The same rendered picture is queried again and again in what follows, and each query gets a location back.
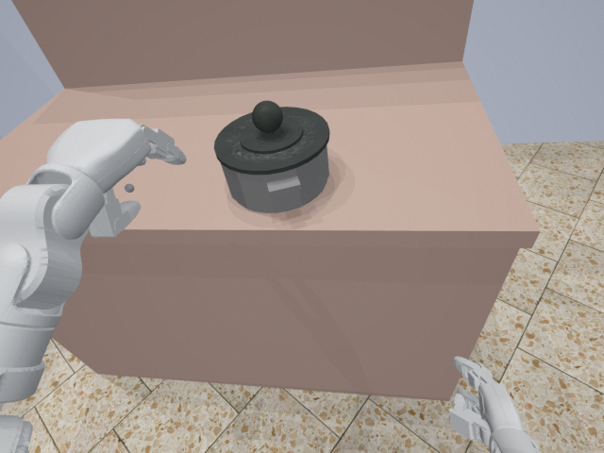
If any knob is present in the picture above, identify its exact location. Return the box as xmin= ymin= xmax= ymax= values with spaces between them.
xmin=252 ymin=101 xmax=283 ymax=133

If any lid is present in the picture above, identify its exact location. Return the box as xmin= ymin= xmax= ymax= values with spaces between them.
xmin=214 ymin=107 xmax=329 ymax=175

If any table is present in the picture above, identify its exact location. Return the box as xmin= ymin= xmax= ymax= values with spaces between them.
xmin=0 ymin=0 xmax=541 ymax=401

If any robot left upper arm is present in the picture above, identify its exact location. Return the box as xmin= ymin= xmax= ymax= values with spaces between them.
xmin=0 ymin=415 xmax=33 ymax=453

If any robot left forearm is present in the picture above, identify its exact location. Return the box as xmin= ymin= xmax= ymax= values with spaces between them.
xmin=0 ymin=163 xmax=105 ymax=411

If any pot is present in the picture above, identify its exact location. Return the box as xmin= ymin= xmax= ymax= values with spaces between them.
xmin=220 ymin=146 xmax=329 ymax=213

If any left robot hand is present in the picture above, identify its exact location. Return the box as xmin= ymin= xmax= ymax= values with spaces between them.
xmin=46 ymin=119 xmax=187 ymax=238

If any right robot hand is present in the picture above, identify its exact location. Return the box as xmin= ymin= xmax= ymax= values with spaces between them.
xmin=449 ymin=357 xmax=525 ymax=448

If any robot right forearm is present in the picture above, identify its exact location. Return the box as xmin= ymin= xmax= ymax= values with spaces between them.
xmin=489 ymin=428 xmax=542 ymax=453

